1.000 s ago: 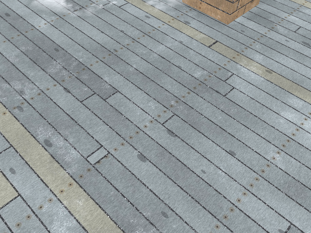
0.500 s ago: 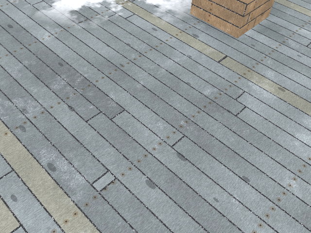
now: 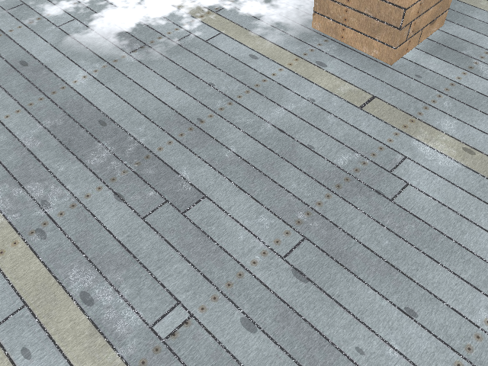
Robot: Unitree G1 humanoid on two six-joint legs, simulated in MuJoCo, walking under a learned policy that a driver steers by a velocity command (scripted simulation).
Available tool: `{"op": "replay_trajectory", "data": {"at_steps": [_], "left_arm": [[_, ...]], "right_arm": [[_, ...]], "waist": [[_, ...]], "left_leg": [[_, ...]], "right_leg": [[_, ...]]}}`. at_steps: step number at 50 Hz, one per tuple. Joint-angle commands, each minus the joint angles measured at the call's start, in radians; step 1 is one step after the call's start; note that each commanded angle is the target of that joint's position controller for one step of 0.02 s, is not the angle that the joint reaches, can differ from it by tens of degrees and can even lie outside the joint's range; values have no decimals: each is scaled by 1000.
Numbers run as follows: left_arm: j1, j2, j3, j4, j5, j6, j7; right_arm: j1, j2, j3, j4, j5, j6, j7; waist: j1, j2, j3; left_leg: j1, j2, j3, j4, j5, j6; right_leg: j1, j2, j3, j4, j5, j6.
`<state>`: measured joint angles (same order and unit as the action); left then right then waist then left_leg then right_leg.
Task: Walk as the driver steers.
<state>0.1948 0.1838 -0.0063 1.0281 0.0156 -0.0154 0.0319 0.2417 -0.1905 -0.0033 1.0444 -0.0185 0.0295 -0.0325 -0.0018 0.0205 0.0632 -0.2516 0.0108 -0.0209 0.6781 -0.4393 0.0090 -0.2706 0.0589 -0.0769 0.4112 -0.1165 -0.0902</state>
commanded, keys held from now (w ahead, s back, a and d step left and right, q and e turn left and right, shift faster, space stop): no key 0.18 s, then w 0.82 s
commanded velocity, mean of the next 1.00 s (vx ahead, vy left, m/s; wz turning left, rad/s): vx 0.30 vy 0.00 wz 0.00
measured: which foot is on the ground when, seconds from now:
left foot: up 0.00-0.04, down 0.06-0.50, up 0.52-0.94, down 0.96-1.00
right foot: down 0.00-0.98, up 1.00-1.00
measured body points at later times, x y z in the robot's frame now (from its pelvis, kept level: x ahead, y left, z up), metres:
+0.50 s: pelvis +0.09 -0.01 +0.00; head +0.09 -0.03 +0.45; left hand +0.14 +0.25 -0.14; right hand +0.02 -0.25 -0.16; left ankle +0.00 +0.13 -0.74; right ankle +0.11 -0.09 -0.74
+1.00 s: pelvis +0.34 +0.00 -0.02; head +0.38 +0.00 +0.43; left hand +0.25 +0.22 -0.17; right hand +0.52 -0.23 -0.14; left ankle +0.46 +0.05 -0.74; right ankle +0.13 -0.09 -0.70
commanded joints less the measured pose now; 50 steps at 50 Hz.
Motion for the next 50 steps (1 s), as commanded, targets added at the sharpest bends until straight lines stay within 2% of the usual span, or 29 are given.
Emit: {"op": "replay_trajectory", "data": {"at_steps": [1,3,4,5,6,9,10,12,13,15,17,21,22,24,25,26,27,28,30,31,32,35,39,42,45,47,48,49,50], "left_arm": [[-25,135,26,-29,-10,5,2],[-1,124,29,-17,-13,15,-1],[20,115,32,-14,-19,21,-3],[23,99,30,-8,-19,25,-6],[41,87,28,5,-13,23,-7],[84,85,27,38,-4,12,-8],[94,82,25,47,-4,10,-9],[89,94,33,45,-3,12,-11],[68,93,35,35,1,14,-14],[10,44,27,2,13,7,-26],[-16,63,35,-26,22,-11,-36],[-20,69,47,-56,8,-46,-51],[10,59,48,-51,3,-49,-51],[182,54,59,8,-2,-55,-45],[311,103,77,42,5,-64,-34],[445,219,104,60,10,-66,-23],[450,202,98,79,9,-53,-22],[332,160,85,39,13,-53,-24],[223,125,73,-2,9,-69,-27],[215,92,61,-1,3,-77,-24],[237,92,58,9,4,-84,-22],[317,83,49,43,0,-93,-16],[332,80,39,49,1,-93,-15],[350,95,41,61,1,-95,-12],[317,116,47,64,3,-98,-9],[287,137,55,60,6,-91,-7],[280,135,54,54,3,-87,-10],[327,66,40,25,-12,-84,-19],[392,46,49,28,-27,-81,-29]], "right_arm": [[158,-29,-3,42,-3,11,-6],[142,-53,-1,38,-17,1,-6],[121,-79,-2,31,-15,-8,-5],[104,-76,-1,38,-4,-17,-4],[90,-59,5,39,0,-29,-4],[77,-57,5,40,8,-49,-9],[102,-61,2,46,7,-50,-8],[133,-97,-16,46,3,-41,-5],[156,-107,-23,44,1,-35,-3],[215,-137,-42,57,1,-33,-5],[217,-140,-54,56,-6,-43,-5],[186,-134,-66,48,-5,-72,3],[170,-137,-69,44,-2,-75,5],[135,-132,-71,32,3,-80,10],[116,-97,-61,17,-3,-90,16],[98,-8,-38,-36,6,-100,29],[51,-91,-59,-59,-21,-99,36],[8,-93,-62,-67,-25,-99,45],[14,-59,-56,-55,-13,-108,60],[24,-63,-59,-48,-19,-102,64],[31,-57,-58,-47,-21,-95,67],[-50,-52,-58,-76,-19,-77,67],[-245,-29,-40,-156,-9,-74,70],[-313,-33,-35,-189,-1,-74,67],[-248,-68,-49,-187,0,-81,53],[-18,-107,-73,-114,-1,-94,38],[137,-141,-90,-66,-15,-101,29],[270,-237,-116,-50,-39,-104,21],[232,-251,-119,-57,-20,-91,35]], "waist": [[-42,-104,-66],[-31,-65,-6],[-3,-26,34],[8,38,64],[21,63,46],[35,42,-1],[27,30,-25],[11,46,5],[-6,54,47],[-40,133,111],[-42,117,119],[-17,94,91],[2,92,84],[75,40,51],[128,-71,6],[157,-347,-59],[131,-268,-11],[75,-118,59],[21,-50,58],[7,-51,46],[3,-84,28],[7,-80,28],[33,-93,68],[43,-111,76],[-8,-107,36],[-106,-95,-85],[-165,-72,-161],[-170,70,-286],[-110,193,-354]], "left_leg": [[153,-13,42,-155,156,6],[169,38,-26,-281,200,25],[79,70,-81,-321,116,38],[-39,78,-100,-358,51,43],[-82,88,-111,-395,46,38],[-54,86,-103,-410,135,30],[-23,78,-99,-412,78,38],[-19,71,-123,-411,-170,80],[-19,95,-168,-440,-288,108],[39,225,-329,-549,-389,178],[98,296,-384,-587,-283,222],[123,238,-254,-523,-88,198],[79,218,-215,-497,-58,189],[-95,153,-129,-359,10,159],[-208,89,-43,-154,82,128],[-415,-48,109,199,-28,70],[-494,-40,43,393,-99,86],[-523,26,-2,463,-2,101],[-457,73,-9,428,156,93],[-430,80,3,402,192,80],[-415,75,22,389,208,68],[-470,64,64,343,244,38],[-430,36,117,105,337,23],[-334,7,149,-40,381,49],[-208,-30,151,-94,348,107],[24,-81,157,-150,318,146],[241,-28,100,-187,306,172],[481,243,-245,-219,124,242],[561,409,-716,-409,42,357]], "right_leg": [[-74,-222,241,-199,-260,-57],[-142,-199,247,-210,-402,11],[-118,-160,220,-206,-371,35],[-23,-131,183,-167,-264,39],[70,-127,171,-122,-168,36],[151,-132,165,-86,-43,29],[142,-122,157,-80,-110,26],[46,-69,114,-13,-345,11],[-40,-49,98,28,-418,7],[-186,-12,15,205,-315,22],[-284,-67,39,341,-282,19],[-212,-76,19,241,-277,19],[-122,-60,-5,176,-243,17],[189,-7,-35,38,-165,16],[365,-99,109,-40,-242,-2],[498,-367,562,-239,-545,-91],[418,-446,728,-287,-564,-149],[337,-417,629,-265,-531,-142],[251,-335,447,-285,-309,-104],[250,-293,368,-291,-189,-81],[257,-284,323,-282,-67,-85],[305,-261,225,-258,218,-93],[254,-226,144,-270,339,-94],[257,-238,122,-271,419,-92],[323,-265,96,-163,703,-75],[339,-246,65,112,852,-51],[214,-212,47,329,684,-38],[-30,-119,-4,682,234,-15],[-275,42,74,975,-391,-1]]}}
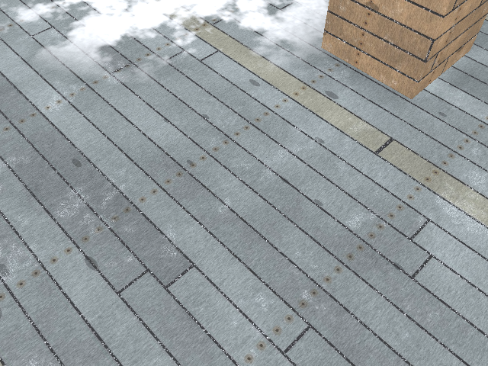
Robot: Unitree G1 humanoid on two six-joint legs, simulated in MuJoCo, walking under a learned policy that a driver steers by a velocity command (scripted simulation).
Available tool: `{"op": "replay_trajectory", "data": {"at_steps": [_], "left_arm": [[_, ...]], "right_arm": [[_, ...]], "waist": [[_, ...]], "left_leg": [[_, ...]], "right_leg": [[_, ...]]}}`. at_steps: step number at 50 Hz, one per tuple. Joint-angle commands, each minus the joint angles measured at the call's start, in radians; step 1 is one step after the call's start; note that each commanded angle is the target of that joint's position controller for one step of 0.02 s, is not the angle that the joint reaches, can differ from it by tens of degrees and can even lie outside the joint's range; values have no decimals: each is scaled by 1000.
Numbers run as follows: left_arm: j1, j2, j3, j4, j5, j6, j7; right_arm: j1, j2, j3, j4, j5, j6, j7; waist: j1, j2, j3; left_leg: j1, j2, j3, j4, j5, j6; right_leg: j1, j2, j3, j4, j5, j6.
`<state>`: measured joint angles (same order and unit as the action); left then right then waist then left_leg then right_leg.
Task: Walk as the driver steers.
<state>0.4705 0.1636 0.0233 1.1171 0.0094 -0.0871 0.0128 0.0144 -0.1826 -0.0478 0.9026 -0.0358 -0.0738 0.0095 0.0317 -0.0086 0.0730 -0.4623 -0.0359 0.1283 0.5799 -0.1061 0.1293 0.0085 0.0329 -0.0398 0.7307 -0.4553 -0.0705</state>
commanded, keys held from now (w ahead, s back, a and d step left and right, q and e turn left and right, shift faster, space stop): w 0.42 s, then w+q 0.58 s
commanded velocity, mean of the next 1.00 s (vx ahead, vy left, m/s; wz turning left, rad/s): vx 0.50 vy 0.00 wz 0.22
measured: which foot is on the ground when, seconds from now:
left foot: down 0.00-0.52, up 0.54-1.00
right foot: up 0.00-0.50, down 0.52-1.00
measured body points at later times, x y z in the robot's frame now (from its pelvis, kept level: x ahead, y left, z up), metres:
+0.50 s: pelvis +0.28 -0.01 +0.01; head +0.32 -0.01 +0.46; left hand +0.49 +0.19 -0.10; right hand +0.17 -0.23 -0.13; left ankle +0.11 +0.06 -0.71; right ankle +0.42 -0.10 -0.71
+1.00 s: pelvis +0.55 +0.00 +0.02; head +0.58 +0.01 +0.46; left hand +0.43 +0.21 -0.13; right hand +0.78 -0.16 -0.10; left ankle +0.67 +0.12 -0.69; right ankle +0.43 -0.10 -0.72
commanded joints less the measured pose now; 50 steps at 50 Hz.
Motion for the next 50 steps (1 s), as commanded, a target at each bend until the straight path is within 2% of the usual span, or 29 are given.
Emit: {"op": "replay_trajectory", "data": {"at_steps": [1,2,3,5,7,10,12,15,20,22,23,24,25,26,27,28,29,30,31,33,34,36,38,42,46,48,50], "left_arm": [[26,120,32,-84,-2,-4,-8],[-68,124,34,-109,7,-8,-13],[-95,101,34,-114,9,-8,-15],[-69,66,31,-107,32,17,-23],[-81,54,31,-116,34,36,-30],[-218,72,33,-169,32,51,-36],[-315,79,32,-204,26,51,-40],[-423,64,22,-241,16,46,-43],[-550,68,16,-288,12,38,-41],[-566,79,20,-305,13,30,-40],[-538,87,24,-303,11,24,-37],[-469,100,31,-286,11,17,-31],[-342,122,43,-247,12,9,-22],[-164,158,59,-195,26,-4,-11],[-5,259,86,-177,58,-11,4],[-14,303,97,-182,54,-1,-9],[-101,226,83,-194,25,11,-15],[-200,159,63,-208,17,6,-17],[-244,118,52,-211,19,-1,-18],[-232,78,40,-188,12,-13,-6],[-203,77,39,-177,9,-21,-3],[-165,100,44,-162,2,-35,-1],[-136,110,45,-156,6,-40,0],[-97,110,40,-147,9,-41,3],[-26,147,46,-128,9,-33,16],[-13,161,48,-122,12,-21,23],[-25,189,56,-125,15,-8,30]], "right_arm": [[326,-224,-67,65,23,16,-2],[244,-147,-46,48,29,9,1],[215,-102,-33,53,23,-1,1],[242,-54,-13,84,19,-19,-8],[302,-74,-13,107,19,-35,-12],[358,-107,-15,118,23,-38,-12],[400,-102,-10,124,25,-35,-11],[457,-98,-4,134,25,-34,-12],[544,-102,-1,165,14,-30,-25],[548,-109,-3,173,8,-26,-31],[528,-117,-5,170,6,-25,-34],[504,-132,-8,165,5,-24,-35],[486,-143,-11,162,7,-23,-32],[457,-140,-9,151,19,-23,-28],[471,-75,9,106,48,-26,-18],[589,-29,10,114,72,-17,-22],[497,-127,-19,117,42,-5,-28],[419,-108,-20,91,35,-7,-22],[389,-81,-19,86,29,-4,-18],[399,-56,-23,84,6,23,-2],[396,-43,-25,77,5,35,5],[351,-31,-26,51,4,51,14],[277,-33,-25,19,3,60,22],[115,-33,-12,-48,8,56,37],[-12,-37,-1,-104,4,53,47],[-19,-52,-5,-117,0,52,48],[36,-75,-16,-108,-3,55,42]], "waist": [[-98,104,-217],[-85,34,-100],[-51,-1,-35],[-1,22,-25],[10,33,-25],[-6,40,14],[-30,42,31],[-62,55,31],[-103,72,39],[-95,75,42],[-70,79,31],[-36,89,-2],[17,87,-67],[95,61,-163],[125,-62,-314],[66,-200,-413],[47,-37,-294],[17,-21,-145],[-6,-13,-77],[-47,-53,-38],[-54,-58,-40],[-65,-56,-27],[-60,-58,-10],[-38,-58,28],[-2,-56,40],[-12,-64,28],[-45,-94,-17]], "left_leg": [[640,415,-770,-353,-393,212],[489,381,-623,-379,-362,183],[372,335,-519,-410,-253,146],[264,267,-377,-428,-85,98],[253,246,-314,-436,32,99],[280,225,-258,-478,53,93],[320,209,-228,-485,118,79],[373,189,-183,-471,233,51],[548,225,-171,-417,378,61],[599,249,-183,-366,484,67],[603,252,-182,-318,596,61],[595,249,-181,-243,733,50],[577,230,-175,-110,799,37],[446,192,-152,87,672,20],[170,109,-109,405,274,-11],[-85,-36,-108,683,-447,-28],[-136,36,-191,730,-349,-15],[-144,71,-192,690,-255,-17],[-119,103,-187,646,-202,-19],[-64,126,-176,604,-166,-35],[-61,125,-169,600,-153,-40],[-117,135,-154,584,-106,-48],[-183,145,-139,547,-34,-57],[-195,132,-85,307,103,-66],[-159,102,-4,116,104,-37],[-127,73,19,72,37,-6],[-41,13,51,62,-69,35]], "right_leg": [[-641,-15,103,684,37,-38],[-648,-58,96,633,123,-40],[-604,-92,94,560,165,-39],[-504,-123,93,467,186,-20],[-508,-126,70,420,202,-3],[-620,-149,39,310,302,27],[-672,-152,19,205,374,42],[-657,-127,-16,39,456,50],[-672,-88,-48,-109,443,22],[-650,-72,-47,-147,376,-2],[-593,-53,-49,-173,334,-17],[-492,-22,-56,-196,291,-32],[-342,7,-63,-241,287,-51],[-81,-36,-21,-288,352,-79],[228,-306,282,-303,249,-143],[362,-521,661,-405,262,-245],[228,-455,591,-439,156,-206],[62,-415,437,-489,170,-167],[-43,-368,325,-528,229,-126],[-149,-306,171,-560,331,-76],[-158,-301,134,-565,383,-71],[-151,-293,58,-575,474,-66],[-142,-282,-4,-586,516,-60],[-127,-247,-115,-587,613,-47],[-13,-283,-172,-566,729,-44],[61,-300,-202,-502,900,-40],[114,-310,-230,-370,1170,-37]]}}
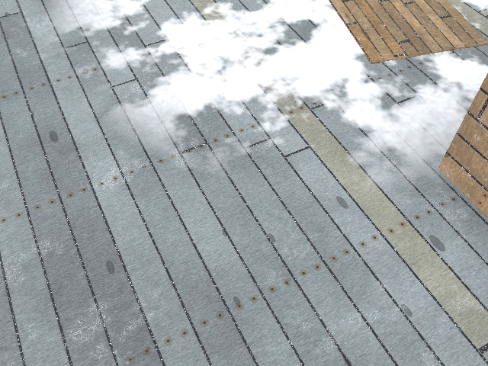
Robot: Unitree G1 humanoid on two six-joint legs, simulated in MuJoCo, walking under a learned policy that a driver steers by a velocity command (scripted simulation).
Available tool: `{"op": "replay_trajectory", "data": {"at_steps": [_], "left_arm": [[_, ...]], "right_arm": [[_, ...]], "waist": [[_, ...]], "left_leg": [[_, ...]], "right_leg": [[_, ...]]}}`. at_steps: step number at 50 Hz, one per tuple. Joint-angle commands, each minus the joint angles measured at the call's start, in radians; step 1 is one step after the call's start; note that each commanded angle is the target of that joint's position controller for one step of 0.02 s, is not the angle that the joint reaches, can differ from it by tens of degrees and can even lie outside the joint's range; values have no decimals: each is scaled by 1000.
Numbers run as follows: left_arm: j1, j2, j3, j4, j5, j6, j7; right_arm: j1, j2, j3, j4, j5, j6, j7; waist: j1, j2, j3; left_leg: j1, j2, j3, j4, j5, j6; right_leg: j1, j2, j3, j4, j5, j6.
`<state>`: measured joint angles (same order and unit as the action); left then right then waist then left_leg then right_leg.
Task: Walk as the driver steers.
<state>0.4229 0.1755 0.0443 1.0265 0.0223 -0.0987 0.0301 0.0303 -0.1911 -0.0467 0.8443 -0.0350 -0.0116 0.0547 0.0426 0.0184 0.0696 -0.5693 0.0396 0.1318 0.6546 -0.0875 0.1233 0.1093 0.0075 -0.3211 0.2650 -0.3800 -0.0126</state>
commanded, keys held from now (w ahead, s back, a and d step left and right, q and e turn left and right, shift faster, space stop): w+q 0.94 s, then e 0.06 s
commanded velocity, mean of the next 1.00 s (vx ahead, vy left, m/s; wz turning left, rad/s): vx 0.50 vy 0.00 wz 0.58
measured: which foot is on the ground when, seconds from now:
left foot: up 0.00-0.04, down 0.06-0.62, up 0.64-1.00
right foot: down 0.00-0.08, up 0.10-0.60, down 0.62-1.00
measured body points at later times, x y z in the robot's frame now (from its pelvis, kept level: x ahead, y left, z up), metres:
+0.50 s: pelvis +0.27 +0.04 +0.01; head +0.31 +0.06 +0.46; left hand +0.42 +0.31 -0.10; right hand +0.31 -0.24 -0.11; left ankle +0.15 +0.06 -0.73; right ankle +0.48 -0.07 -0.68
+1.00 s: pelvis +0.53 +0.10 +0.01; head +0.56 +0.12 +0.46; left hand +0.37 +0.32 -0.11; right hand +0.83 +0.01 -0.09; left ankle +0.57 +0.29 -0.68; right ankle +0.52 -0.02 -0.73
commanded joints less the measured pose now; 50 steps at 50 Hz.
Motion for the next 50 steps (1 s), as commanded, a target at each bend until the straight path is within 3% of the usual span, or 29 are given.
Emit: {"op": "replay_trajectory", "data": {"at_steps": [1,2,3,4,5,6,7,8,9,11,14,19,25,27,28,29,30,31,32,33,34,35,36,38,41,47,50], "left_arm": [[15,193,41,-39,5,13,13],[10,208,45,-47,5,24,10],[-8,213,47,-64,1,30,2],[8,132,31,-112,-11,29,-8],[-41,129,33,-191,-16,19,-26],[-173,164,37,-216,-7,8,-30],[-182,152,31,-225,-17,-6,-34],[-155,148,32,-205,-12,-7,-30],[-137,146,32,-202,8,9,-29],[-117,133,30,-204,29,46,-36],[-198,124,26,-242,27,71,-45],[-397,141,21,-320,21,75,-48],[-560,144,0,-400,9,54,-59],[-532,163,1,-410,4,45,-57],[-465,178,5,-396,2,40,-52],[-361,205,16,-365,0,34,-42],[-213,231,28,-326,0,24,-30],[-63,287,43,-314,21,14,-12],[-35,378,61,-325,49,19,-6],[-89,332,60,-331,26,36,-13],[-171,236,38,-344,17,40,-15],[-214,176,23,-340,14,38,-20],[-213,164,17,-328,16,34,-20],[-182,167,17,-297,6,18,-22],[-142,181,25,-274,-6,-9,-33],[-90,193,30,-240,-3,-6,-35],[-48,198,24,-211,-7,-2,-36]], "right_arm": [[88,-83,-26,-33,-4,-8,-7],[182,-107,-39,-7,-5,-14,-12],[323,-148,-60,35,-14,-22,-23],[382,-254,-91,39,-24,-25,-37],[360,-319,-102,15,0,-14,-37],[343,-288,-93,22,14,-4,-45],[294,-242,-81,24,22,-6,-51],[245,-200,-70,18,22,-14,-54],[218,-175,-61,13,32,-23,-59],[222,-162,-52,10,40,-46,-59],[288,-201,-59,17,39,-58,-56],[407,-207,-57,22,36,-52,-56],[481,-220,-57,17,22,-47,-69],[455,-237,-61,5,19,-48,-77],[414,-249,-63,-7,19,-49,-78],[381,-265,-67,-18,18,-53,-74],[357,-271,-68,-23,24,-59,-63],[361,-217,-53,-46,35,-68,-52],[479,-95,-29,-76,68,-65,-54],[489,-189,-37,-66,32,-54,-62],[424,-207,-42,-56,17,-43,-59],[367,-197,-39,-61,13,-38,-49],[349,-181,-38,-66,10,-31,-39],[348,-163,-34,-72,-1,-7,-20],[276,-146,-28,-110,-2,9,-3],[72,-116,-8,-185,2,3,20],[1,-76,13,-202,-4,-10,21]], "waist": [[-86,-128,-52],[-122,-125,-109],[-192,-73,-182],[-182,87,-277],[-142,179,-332],[-155,20,-207],[-118,-7,-110],[-66,-64,-61],[-33,-63,-51],[-8,-35,-75],[-25,-8,-60],[-100,33,-32],[-149,55,-15],[-121,68,-17],[-82,74,-31],[-37,73,-77],[37,33,-156],[93,-34,-284],[23,-276,-416],[-6,-235,-397],[-27,-108,-219],[-31,-39,-125],[-41,-71,-88],[-59,-124,-65],[-59,-119,-61],[-26,-102,-20],[-8,-101,0]], "left_leg": [[137,-96,55,-26,-142,65],[248,-126,47,-67,-171,89],[458,-122,-10,-161,-149,125],[734,141,-375,-186,-231,214],[870,316,-892,-353,-194,343],[802,286,-753,-392,-164,297],[673,262,-630,-404,-75,258],[564,206,-536,-414,53,208],[493,159,-463,-419,148,185],[442,107,-400,-423,259,171],[422,70,-373,-439,289,152],[525,63,-420,-437,278,110],[640,80,-475,-364,383,110],[632,92,-498,-331,430,85],[590,84,-490,-294,496,60],[551,65,-482,-205,613,35],[506,14,-447,-29,634,11],[372,-46,-409,223,396,-7],[69,-203,-291,532,-410,-43],[-37,-146,-276,653,-438,-33],[-55,-87,-261,661,-335,-38],[-38,-51,-243,610,-266,-45],[-14,-26,-235,570,-244,-51],[26,-4,-216,540,-226,-61],[-46,15,-205,512,-173,-69],[-111,34,-146,253,32,-87],[39,-13,-82,31,45,-78]], "right_leg": [[23,-288,45,214,1175,-97],[0,-290,46,377,1149,-96],[-124,-271,33,623,969,-69],[-452,-186,39,963,347,-27],[-767,26,216,1220,-185,15],[-887,-49,339,1202,-76,3],[-873,-87,337,1118,21,-2],[-806,-119,340,1023,62,-1],[-744,-133,344,968,69,13],[-676,-138,341,907,74,39],[-727,-133,317,806,153,67],[-851,-108,321,610,304,75],[-840,-42,317,400,339,44],[-737,-25,331,321,318,19],[-617,-6,329,278,286,2],[-459,27,317,264,243,-16],[-264,24,313,205,276,-38],[-21,-145,476,183,129,-77],[237,-454,923,122,88,-182],[150,-465,1127,36,-48,-222],[-17,-420,961,7,-99,-200],[-137,-358,794,-12,-16,-175],[-201,-312,674,-33,87,-148],[-272,-270,533,-64,233,-131],[-253,-281,432,-97,366,-148],[-208,-248,234,-116,448,-133],[-238,-232,179,-69,698,-119]]}}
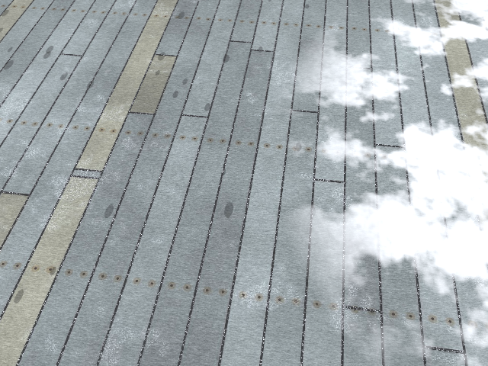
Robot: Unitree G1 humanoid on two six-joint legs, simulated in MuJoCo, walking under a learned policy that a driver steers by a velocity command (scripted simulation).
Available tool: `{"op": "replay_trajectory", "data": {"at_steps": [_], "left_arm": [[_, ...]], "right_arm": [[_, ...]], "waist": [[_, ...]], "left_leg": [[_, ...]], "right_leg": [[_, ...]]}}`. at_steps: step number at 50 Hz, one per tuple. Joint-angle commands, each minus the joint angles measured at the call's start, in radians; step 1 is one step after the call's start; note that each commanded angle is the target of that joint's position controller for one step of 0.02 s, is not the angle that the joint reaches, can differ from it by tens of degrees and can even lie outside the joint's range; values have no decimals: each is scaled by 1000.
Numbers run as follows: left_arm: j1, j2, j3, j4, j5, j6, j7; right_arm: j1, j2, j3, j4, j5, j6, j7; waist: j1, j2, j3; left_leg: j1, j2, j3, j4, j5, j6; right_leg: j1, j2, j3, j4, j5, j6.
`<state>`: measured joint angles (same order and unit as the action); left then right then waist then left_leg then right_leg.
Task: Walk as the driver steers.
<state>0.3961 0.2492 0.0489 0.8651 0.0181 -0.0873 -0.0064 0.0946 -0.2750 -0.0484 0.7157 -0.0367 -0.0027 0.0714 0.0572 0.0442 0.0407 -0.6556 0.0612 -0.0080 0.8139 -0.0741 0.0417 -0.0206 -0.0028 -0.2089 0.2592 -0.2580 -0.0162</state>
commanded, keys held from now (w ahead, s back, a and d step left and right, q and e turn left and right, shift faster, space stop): e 1.00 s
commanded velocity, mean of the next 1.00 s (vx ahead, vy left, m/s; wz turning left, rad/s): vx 0.09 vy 0.00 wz -0.38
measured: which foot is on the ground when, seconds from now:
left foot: up 0.00-0.10, down 0.12-0.58, up 0.60-1.00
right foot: down 0.00-0.12, up 0.14-0.56, down 0.58-1.00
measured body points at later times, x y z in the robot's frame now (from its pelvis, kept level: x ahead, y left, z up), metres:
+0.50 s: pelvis +0.12 +0.02 -0.01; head +0.14 +0.02 +0.44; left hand +0.25 +0.27 -0.13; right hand +0.17 -0.25 -0.13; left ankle +0.18 +0.11 -0.74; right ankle +0.12 -0.09 -0.71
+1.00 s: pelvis +0.11 +0.01 -0.01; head +0.15 -0.01 +0.44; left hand +0.34 +0.21 -0.12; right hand +0.11 -0.29 -0.12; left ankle +0.17 +0.12 -0.72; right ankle +0.10 -0.08 -0.74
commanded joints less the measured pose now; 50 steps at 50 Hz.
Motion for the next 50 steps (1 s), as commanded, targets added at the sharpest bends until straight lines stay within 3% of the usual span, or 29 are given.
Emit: {"op": "replay_trajectory", "data": {"at_steps": [1,3,4,5,6,7,8,9,10,11,12,16,20,25,27,28,29,30,31,32,33,35,36,38,44,50], "left_arm": [[2,133,19,-33,-5,-10,0],[19,155,20,-6,-12,3,1],[16,164,21,2,-15,10,4],[13,158,18,8,-24,16,5],[37,117,4,-17,-30,11,6],[150,-17,-30,-44,-48,17,2],[135,65,-8,-8,-61,47,25],[66,90,4,-23,-51,57,26],[12,87,7,-33,-33,60,24],[0,83,11,-26,-17,70,21],[20,76,15,-15,-1,87,15],[42,42,27,-24,3,129,7],[-73,37,24,-80,13,154,-9],[-140,60,26,-142,7,155,-24],[-115,56,26,-149,4,145,-25],[-84,70,30,-139,5,134,-22],[-65,136,43,-140,14,118,-12],[-73,289,78,-171,8,115,-5],[-10,273,86,-149,11,120,7],[-54,228,72,-152,6,123,15],[-132,194,62,-167,0,127,16],[-215,153,50,-200,-10,125,14],[-199,147,48,-202,-14,121,10],[-159,162,54,-196,-17,115,6],[-109,192,67,-199,-3,123,8],[-171,210,76,-218,1,132,-9]], "right_arm": [[-64,9,17,-70,-5,-23,-1],[-22,-9,14,-48,-15,-33,-17],[48,-25,10,-20,-22,-43,-25],[164,-43,4,26,-36,-60,-34],[264,-106,-7,52,-57,-73,-47],[302,-175,-20,45,-52,-70,-60],[321,-177,-33,40,20,-60,-73],[256,-138,-22,41,33,-53,-80],[172,-84,-5,34,31,-51,-86],[125,-48,6,32,29,-50,-93],[102,-30,12,30,33,-49,-101],[60,-52,1,23,18,-56,-106],[69,-51,-5,34,8,-37,-110],[106,-107,-29,45,4,-9,-101],[90,-129,-39,45,12,2,-99],[112,-123,-42,54,9,11,-98],[160,-81,-37,59,5,23,-91],[121,-27,-20,-10,20,33,-96],[47,-61,-23,-16,4,47,-101],[61,-55,-25,-10,16,50,-96],[81,-57,-27,5,26,42,-92],[120,-85,-37,28,1,32,-88],[126,-84,-39,29,1,33,-85],[114,-65,-34,17,11,37,-84],[56,-61,-22,-26,18,42,-94],[102,-71,-16,-49,36,23,-104]], "waist": [[-19,-135,19],[-38,-165,-10],[-70,-166,-42],[-127,-124,-102],[-149,-44,-220],[-106,185,-415],[-160,112,-516],[-129,81,-396],[-97,70,-247],[-67,63,-164],[-41,67,-126],[5,68,-134],[-24,105,-85],[-56,89,-97],[-33,63,-98],[-25,6,-95],[-33,-195,-62],[-31,-417,9],[18,-265,4],[-23,-212,-3],[-61,-174,1],[-82,-174,-59],[-78,-148,-91],[-63,-123,-105],[-15,-163,-86],[-39,-178,-105]], "left_leg": [[163,-51,69,-168,20,8],[234,-79,79,-244,-21,31],[313,-96,74,-312,-7,46],[476,-94,72,-424,132,61],[726,73,-44,-365,496,79],[1060,424,-347,-235,1059,225],[1004,415,-343,-255,1114,278],[882,356,-242,-322,959,242],[746,307,-186,-381,816,201],[643,270,-134,-433,719,170],[539,242,-77,-471,663,150],[399,231,28,-527,457,177],[356,229,66,-569,50,169],[393,289,53,-512,-65,159],[378,281,84,-436,-92,112],[344,250,119,-356,-146,57],[271,154,204,-145,-279,-19],[17,-53,204,34,-565,-92],[25,-40,51,209,-556,-86],[34,-32,7,256,-470,-80],[48,-22,-15,240,-372,-71],[72,-42,-2,267,-289,-66],[82,-50,-4,281,-285,-70],[68,-51,-15,247,-288,-81],[103,-69,-35,48,-330,-84],[300,-120,-33,-158,-346,-49]], "right_leg": [[-81,-227,71,-38,663,-113],[-12,-226,96,49,812,-101],[11,-212,106,137,858,-88],[-20,-173,88,284,808,-62],[-171,-135,83,462,478,-33],[-442,-10,93,792,-398,-2],[-442,26,249,910,-433,-8],[-473,-11,270,925,-379,-12],[-509,-32,248,891,-310,-9],[-494,-50,244,863,-249,2],[-433,-54,232,852,-204,14],[-374,-34,192,867,-129,38],[-389,-60,170,682,-63,29],[-326,-45,130,519,-138,-5],[-239,-24,107,371,-91,-30],[-173,-11,132,258,-33,-46],[-158,-140,350,54,0,-76],[-158,-386,741,-29,239,-207],[-190,-387,698,-16,299,-278],[-209,-324,607,6,270,-269],[-218,-251,528,10,224,-227],[-166,-182,459,44,344,-201],[-141,-179,457,59,403,-205],[-92,-182,477,71,425,-214],[-80,-181,583,82,297,-237],[-165,-146,684,124,370,-200]]}}
Keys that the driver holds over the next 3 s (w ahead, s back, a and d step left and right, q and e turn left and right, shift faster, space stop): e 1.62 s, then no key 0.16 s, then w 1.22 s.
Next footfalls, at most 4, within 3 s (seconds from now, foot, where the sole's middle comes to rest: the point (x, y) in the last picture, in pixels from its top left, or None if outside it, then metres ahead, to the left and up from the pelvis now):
0.12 left None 0.22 0.11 -0.78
0.58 right None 0.14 -0.09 -0.78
1.06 left None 0.21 0.09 -0.78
1.50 right None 0.04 -0.06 -0.78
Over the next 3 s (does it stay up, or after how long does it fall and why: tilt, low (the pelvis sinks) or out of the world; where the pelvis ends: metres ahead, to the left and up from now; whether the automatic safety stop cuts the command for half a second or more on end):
stays up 0.37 -0.43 -0.02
